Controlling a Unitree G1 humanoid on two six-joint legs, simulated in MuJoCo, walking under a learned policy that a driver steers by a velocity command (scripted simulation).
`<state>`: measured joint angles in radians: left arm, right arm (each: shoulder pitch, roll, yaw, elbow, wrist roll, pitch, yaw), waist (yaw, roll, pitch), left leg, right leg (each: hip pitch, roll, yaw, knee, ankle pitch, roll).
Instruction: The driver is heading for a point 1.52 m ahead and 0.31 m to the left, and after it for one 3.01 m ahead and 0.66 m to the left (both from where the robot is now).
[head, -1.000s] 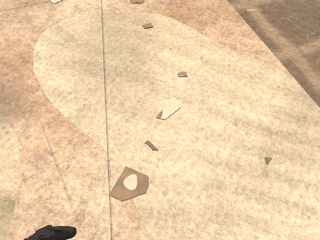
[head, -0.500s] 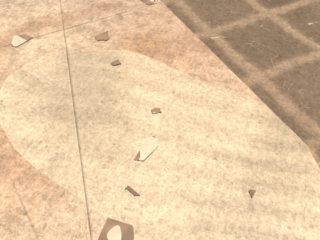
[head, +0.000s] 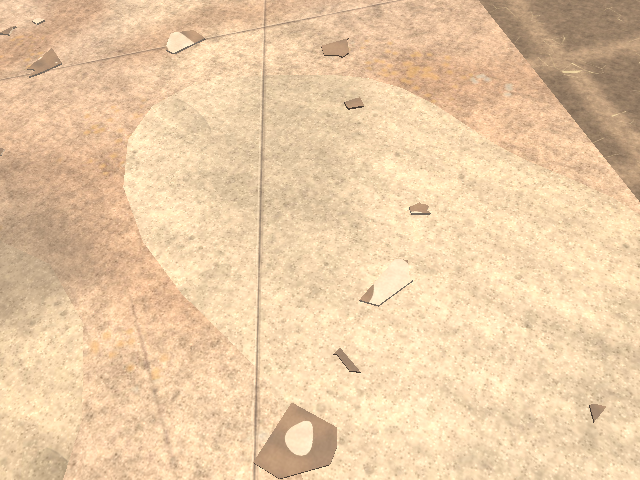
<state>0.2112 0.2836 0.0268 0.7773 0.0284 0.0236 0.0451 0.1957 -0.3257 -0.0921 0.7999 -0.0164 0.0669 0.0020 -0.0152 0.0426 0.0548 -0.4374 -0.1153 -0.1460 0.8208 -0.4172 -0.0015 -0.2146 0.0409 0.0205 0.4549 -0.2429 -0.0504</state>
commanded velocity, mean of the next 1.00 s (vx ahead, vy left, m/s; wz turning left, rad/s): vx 0.00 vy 0.00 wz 0.49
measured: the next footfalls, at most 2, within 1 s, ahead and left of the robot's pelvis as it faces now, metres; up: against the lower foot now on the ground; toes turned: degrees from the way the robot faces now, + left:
left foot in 0.38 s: -0.01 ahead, +0.11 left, +0.00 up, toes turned +14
right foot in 0.90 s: +0.09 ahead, -0.05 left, +0.00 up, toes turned +31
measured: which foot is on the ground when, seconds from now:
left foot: up 0.00-0.36, down 0.38-0.90, up 0.92-1.00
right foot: down 0.00-0.38, up 0.40-0.88, down 0.90-1.00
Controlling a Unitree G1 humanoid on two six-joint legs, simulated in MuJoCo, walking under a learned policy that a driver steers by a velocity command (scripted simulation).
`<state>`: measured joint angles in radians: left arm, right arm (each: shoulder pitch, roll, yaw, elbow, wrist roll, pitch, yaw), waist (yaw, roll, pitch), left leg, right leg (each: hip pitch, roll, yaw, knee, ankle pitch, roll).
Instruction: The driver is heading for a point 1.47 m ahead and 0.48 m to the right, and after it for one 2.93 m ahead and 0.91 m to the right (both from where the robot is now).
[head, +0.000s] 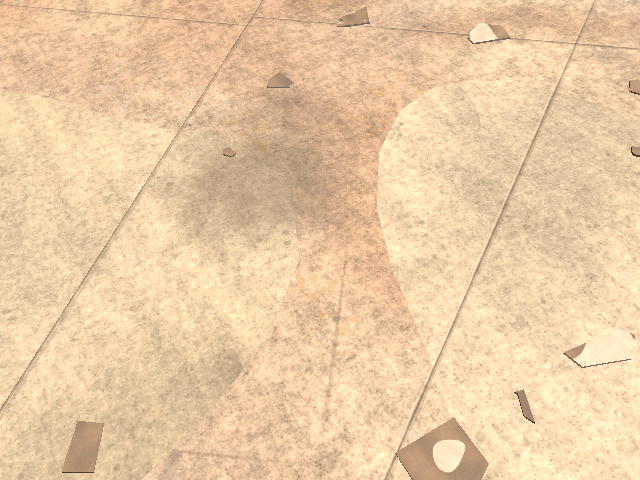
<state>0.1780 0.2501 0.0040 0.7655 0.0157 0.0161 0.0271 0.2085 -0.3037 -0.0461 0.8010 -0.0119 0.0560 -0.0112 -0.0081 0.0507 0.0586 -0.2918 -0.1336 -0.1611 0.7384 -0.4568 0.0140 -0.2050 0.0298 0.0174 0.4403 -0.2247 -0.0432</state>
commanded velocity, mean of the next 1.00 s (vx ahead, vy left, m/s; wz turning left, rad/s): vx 0.17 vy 0.00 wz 0.04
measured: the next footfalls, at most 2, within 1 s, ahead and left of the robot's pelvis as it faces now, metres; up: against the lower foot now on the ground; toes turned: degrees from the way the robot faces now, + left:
left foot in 0.20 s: +0.01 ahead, +0.12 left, +0.00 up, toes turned -5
right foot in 0.74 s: +0.10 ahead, -0.10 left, +0.00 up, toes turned -2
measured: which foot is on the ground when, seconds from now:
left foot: up 0.00-0.18, down 0.20-0.74, up 0.76-1.00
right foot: down 0.00-0.50, up 0.52-0.72, down 0.74-1.00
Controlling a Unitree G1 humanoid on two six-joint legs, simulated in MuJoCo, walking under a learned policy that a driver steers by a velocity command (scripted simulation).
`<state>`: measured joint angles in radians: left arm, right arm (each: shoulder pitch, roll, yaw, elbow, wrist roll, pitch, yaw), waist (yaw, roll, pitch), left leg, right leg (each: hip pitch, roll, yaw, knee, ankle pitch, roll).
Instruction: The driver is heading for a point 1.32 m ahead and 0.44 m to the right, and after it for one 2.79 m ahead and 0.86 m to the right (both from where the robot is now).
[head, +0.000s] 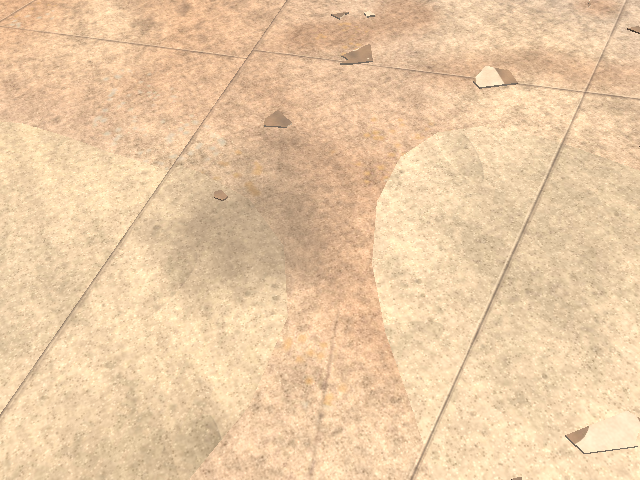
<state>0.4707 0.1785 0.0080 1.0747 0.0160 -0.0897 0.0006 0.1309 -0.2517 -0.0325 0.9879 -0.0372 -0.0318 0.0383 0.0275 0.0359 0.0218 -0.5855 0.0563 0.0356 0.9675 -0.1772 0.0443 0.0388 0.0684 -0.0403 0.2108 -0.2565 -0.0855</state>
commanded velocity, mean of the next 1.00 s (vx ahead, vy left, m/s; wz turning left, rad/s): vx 0.49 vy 0.00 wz -0.13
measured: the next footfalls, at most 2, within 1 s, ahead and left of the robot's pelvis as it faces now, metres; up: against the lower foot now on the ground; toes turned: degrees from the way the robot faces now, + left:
left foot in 0.22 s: +0.29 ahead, +0.09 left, +0.00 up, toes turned +3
right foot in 0.78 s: +0.60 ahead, -0.07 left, +0.00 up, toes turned -7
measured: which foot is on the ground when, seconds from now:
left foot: up 0.00-0.20, down 0.22-0.80, up 0.82-1.00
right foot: down 0.00-0.20, up 0.22-0.76, down 0.78-1.00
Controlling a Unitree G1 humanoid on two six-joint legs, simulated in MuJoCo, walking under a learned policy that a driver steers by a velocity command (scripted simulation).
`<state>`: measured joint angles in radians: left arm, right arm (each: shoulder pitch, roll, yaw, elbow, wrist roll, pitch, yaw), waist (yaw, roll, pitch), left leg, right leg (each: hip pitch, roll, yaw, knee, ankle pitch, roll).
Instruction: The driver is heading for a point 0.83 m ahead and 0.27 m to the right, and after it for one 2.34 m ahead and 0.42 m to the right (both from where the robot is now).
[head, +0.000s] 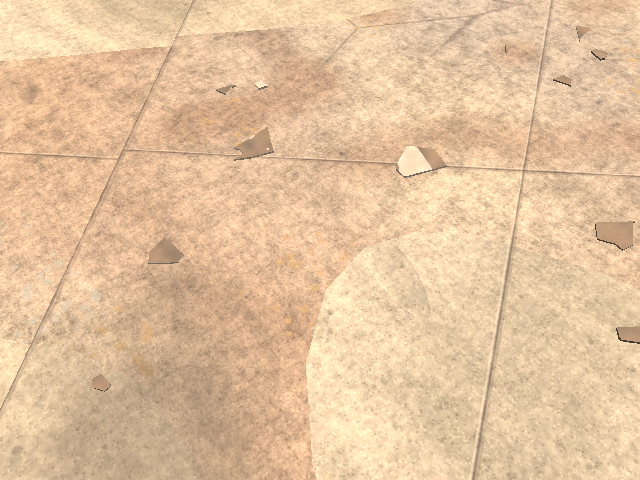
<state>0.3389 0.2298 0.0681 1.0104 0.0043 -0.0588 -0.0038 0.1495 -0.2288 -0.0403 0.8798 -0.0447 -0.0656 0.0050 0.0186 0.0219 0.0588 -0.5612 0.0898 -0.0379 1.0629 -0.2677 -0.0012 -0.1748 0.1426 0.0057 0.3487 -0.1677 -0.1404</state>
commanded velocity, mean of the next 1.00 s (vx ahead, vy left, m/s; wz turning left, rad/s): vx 0.50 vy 0.00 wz -0.57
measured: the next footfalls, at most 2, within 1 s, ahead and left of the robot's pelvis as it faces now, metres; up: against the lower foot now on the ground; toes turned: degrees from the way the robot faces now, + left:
left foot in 0.32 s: +0.36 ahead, +0.12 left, +0.00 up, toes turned -12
right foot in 0.84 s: +0.52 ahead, -0.17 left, +0.00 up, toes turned -34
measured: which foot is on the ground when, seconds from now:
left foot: up 0.00-0.30, down 0.32-0.84, up 0.86-1.00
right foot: down 0.00-0.32, up 0.34-0.82, down 0.84-1.00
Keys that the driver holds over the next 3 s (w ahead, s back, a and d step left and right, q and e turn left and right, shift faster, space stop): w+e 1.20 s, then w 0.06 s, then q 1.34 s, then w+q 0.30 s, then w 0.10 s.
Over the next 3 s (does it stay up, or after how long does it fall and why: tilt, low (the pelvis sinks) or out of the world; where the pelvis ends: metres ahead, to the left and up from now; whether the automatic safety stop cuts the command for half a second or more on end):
stays up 0.80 -0.27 0.00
